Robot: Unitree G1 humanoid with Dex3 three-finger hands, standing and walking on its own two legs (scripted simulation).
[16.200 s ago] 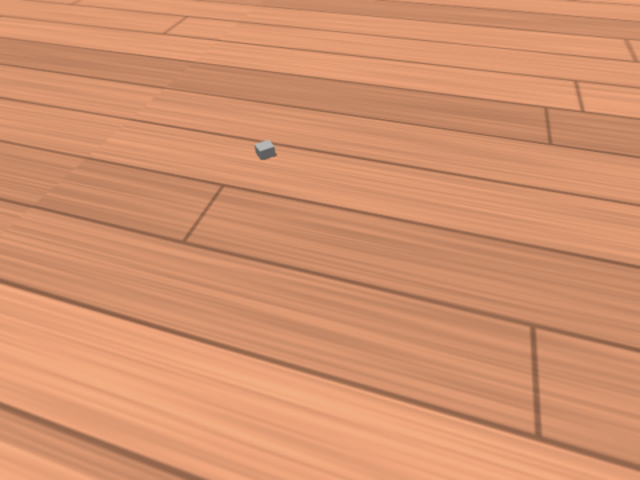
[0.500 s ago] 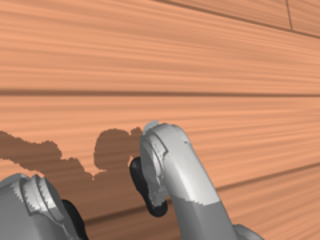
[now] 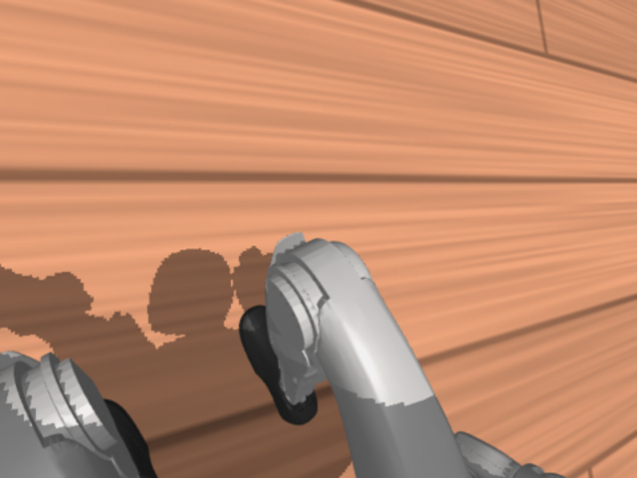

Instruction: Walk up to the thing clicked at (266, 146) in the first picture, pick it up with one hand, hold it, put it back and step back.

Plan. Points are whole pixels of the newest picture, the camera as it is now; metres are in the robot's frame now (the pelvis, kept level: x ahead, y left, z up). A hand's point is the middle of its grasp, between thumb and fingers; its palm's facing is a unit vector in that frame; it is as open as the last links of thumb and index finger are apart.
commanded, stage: close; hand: left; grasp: from above
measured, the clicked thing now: out of the picture +0.44 +0.31 -0.28
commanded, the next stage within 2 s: settle in 1.32 s
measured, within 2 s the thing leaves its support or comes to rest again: leaves its support in 1.70 s
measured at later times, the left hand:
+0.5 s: hand out of the picture +0.43 +0.31 -0.25, palm faces -0.31 -0.32 -0.90, open 11.1 cm
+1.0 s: hand out of the picture +0.43 +0.31 -0.25, palm faces -0.31 -0.31 -0.90, open 9.8 cm
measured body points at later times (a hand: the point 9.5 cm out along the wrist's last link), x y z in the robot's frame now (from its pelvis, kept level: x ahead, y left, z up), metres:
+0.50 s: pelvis -0.01 +0.00 +0.00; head +0.28 +0.11 +0.33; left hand +0.44 +0.32 -0.20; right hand +0.01 -0.24 -0.04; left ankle +0.07 +0.12 -0.27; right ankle +0.12 -0.12 -0.27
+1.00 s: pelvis -0.01 +0.00 +0.01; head +0.28 +0.11 +0.33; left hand +0.45 +0.32 -0.20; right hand +0.00 -0.24 -0.03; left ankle +0.07 +0.12 -0.27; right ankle +0.12 -0.12 -0.27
